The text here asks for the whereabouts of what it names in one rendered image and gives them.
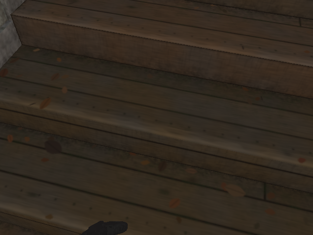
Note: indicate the robot left hand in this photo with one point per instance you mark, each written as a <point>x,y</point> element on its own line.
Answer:
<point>106,228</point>

